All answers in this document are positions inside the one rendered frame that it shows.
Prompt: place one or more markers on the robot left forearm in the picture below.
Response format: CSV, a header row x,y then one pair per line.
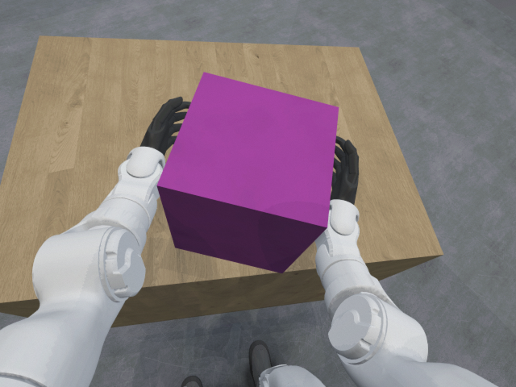
x,y
132,203

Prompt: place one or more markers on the robot right hand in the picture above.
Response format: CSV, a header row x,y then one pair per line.
x,y
345,178

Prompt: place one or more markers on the carton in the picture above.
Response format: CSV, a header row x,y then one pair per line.
x,y
249,176

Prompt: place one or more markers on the robot right upper arm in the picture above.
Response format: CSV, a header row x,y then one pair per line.
x,y
380,346

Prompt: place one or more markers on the right robot shin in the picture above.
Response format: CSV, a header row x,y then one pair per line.
x,y
266,372

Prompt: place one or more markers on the robot right forearm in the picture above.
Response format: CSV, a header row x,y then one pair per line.
x,y
339,265

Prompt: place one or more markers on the robot left hand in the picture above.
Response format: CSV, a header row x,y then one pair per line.
x,y
158,134

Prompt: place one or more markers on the robot left upper arm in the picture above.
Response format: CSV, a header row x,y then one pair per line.
x,y
82,280

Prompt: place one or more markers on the pedestal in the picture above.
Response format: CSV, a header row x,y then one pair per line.
x,y
89,101

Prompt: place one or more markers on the right robot foot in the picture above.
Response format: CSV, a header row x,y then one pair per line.
x,y
259,360

